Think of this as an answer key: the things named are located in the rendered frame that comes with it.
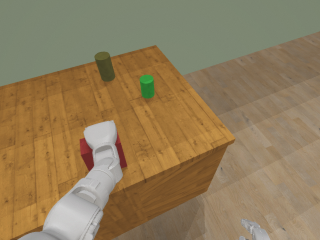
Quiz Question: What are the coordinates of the table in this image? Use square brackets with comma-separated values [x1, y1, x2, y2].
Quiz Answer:
[0, 45, 236, 240]

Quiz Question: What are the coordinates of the sponge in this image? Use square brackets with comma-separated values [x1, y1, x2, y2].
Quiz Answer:
[79, 131, 127, 172]

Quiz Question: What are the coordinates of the robot right hand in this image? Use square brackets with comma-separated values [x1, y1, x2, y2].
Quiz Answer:
[236, 218, 271, 240]

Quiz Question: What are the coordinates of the robot left upper arm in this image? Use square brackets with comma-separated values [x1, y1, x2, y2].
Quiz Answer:
[18, 193, 104, 240]

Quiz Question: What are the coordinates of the left robot forearm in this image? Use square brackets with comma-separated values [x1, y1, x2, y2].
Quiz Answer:
[42, 142, 123, 230]

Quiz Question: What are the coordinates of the robot left hand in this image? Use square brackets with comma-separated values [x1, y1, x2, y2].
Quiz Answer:
[83, 120, 117, 150]

